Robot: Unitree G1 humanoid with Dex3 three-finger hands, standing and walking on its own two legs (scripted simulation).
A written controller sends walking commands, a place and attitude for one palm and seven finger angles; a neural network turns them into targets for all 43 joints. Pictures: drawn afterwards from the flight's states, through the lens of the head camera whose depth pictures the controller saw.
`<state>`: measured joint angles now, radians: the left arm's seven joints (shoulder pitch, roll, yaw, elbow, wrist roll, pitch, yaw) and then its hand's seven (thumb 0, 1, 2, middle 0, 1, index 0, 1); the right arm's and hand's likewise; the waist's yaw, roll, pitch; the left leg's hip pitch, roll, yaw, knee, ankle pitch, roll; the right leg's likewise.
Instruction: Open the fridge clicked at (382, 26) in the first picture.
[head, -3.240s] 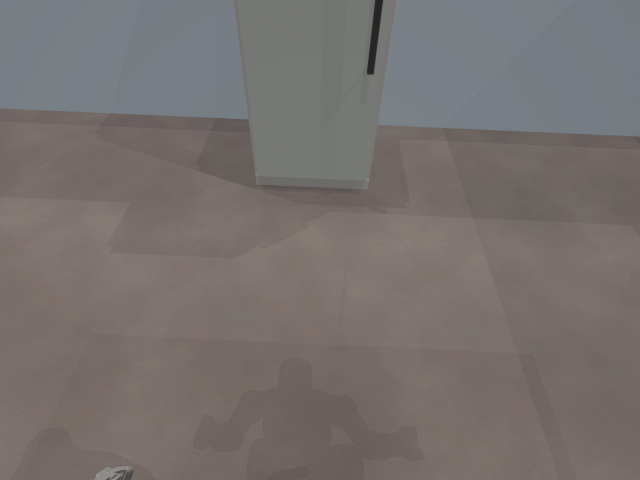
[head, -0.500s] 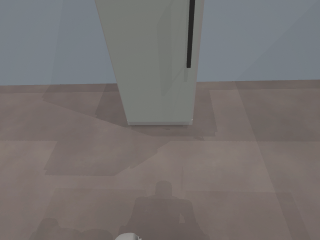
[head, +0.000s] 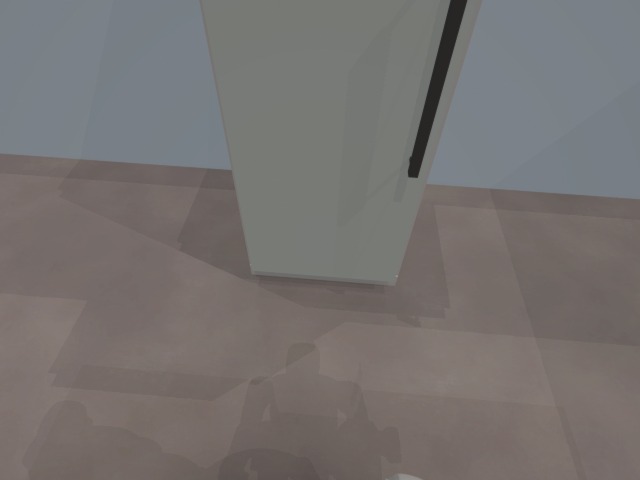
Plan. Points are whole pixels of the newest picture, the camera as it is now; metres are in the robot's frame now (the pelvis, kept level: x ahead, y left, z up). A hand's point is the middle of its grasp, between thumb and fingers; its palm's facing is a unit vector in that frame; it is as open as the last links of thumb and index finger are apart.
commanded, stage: take the last steps up to it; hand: right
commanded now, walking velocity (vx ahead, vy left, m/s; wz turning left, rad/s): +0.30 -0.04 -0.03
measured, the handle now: (436, 73) +0.84 -0.15 +0.11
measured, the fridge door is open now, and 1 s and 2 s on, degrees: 0 0 0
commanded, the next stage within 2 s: come to a stop and stand still in 0.78 s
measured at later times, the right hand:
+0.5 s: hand (488, 469) +0.20 -0.23 -0.16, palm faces +0.02 +0.99 -0.16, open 7.4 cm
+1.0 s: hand (441, 356) +0.36 -0.17 -0.16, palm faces +0.03 +0.98 -0.21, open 7.2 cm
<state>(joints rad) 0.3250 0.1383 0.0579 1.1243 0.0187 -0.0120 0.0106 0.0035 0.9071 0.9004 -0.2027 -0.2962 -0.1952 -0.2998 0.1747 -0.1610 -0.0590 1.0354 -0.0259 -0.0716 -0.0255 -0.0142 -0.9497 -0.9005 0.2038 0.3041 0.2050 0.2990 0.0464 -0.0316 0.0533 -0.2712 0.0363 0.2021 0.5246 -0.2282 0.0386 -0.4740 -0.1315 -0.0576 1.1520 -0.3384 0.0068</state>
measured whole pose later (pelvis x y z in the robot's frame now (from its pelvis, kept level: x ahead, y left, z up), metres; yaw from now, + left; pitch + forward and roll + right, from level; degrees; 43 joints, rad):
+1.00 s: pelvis +0.32 +0.00 +0.01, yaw +1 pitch -2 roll +1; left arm 0.22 0.18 0.05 1.07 0.02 -0.01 0.02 0.01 0.93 0.90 -0.20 -0.30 -0.19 -0.30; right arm 0.24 -0.15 -0.03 1.08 -0.03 -0.04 -0.03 -0.01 -0.94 -0.90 0.20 0.30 0.20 0.30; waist 0.00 -0.04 0.03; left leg -0.19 0.02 0.16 0.44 -0.22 0.03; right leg -0.39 -0.09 -0.07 0.70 -0.28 0.03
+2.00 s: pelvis +0.34 -0.04 +0.00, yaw +1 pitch -2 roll +1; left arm 0.34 0.14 0.01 1.03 0.02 0.02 0.01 0.02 0.93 0.90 -0.20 -0.30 -0.20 -0.30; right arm 0.29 -0.16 -0.01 1.00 -0.03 0.01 -0.04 0.01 -0.91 -0.90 0.20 0.30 0.20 0.30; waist 0.02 -0.01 0.01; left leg -0.21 0.08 0.13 0.55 -0.30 -0.02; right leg -0.32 -0.01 -0.07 0.56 -0.21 -0.04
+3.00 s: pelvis +0.34 -0.04 +0.01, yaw +1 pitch -2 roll +1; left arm 0.30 0.13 0.01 1.11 0.01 0.01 0.01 0.00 0.91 0.90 -0.20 -0.30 -0.20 -0.30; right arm 0.35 -0.15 0.00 1.07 -0.03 0.00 -0.04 0.01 -0.91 -0.90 0.20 0.30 0.20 0.30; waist 0.00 0.02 0.02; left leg -0.17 0.08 0.13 0.46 -0.24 -0.03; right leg -0.28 0.00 -0.07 0.45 -0.14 -0.04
